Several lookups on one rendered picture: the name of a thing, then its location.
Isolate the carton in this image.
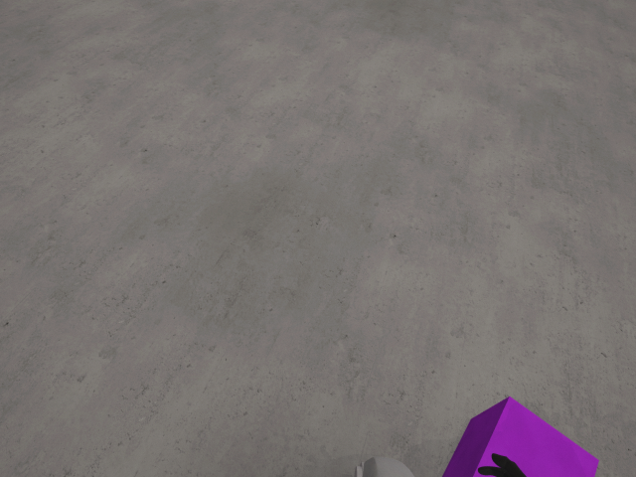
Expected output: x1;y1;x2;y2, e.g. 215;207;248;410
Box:
442;397;599;477

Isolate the robot right hand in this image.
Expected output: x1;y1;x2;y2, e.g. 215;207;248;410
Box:
478;453;527;477

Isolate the right robot thigh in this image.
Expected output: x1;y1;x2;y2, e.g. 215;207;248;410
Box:
354;457;414;477

